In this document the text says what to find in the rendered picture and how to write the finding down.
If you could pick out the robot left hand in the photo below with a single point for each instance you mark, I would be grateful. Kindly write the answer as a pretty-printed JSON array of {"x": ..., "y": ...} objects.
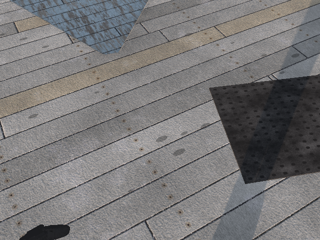
[{"x": 51, "y": 232}]

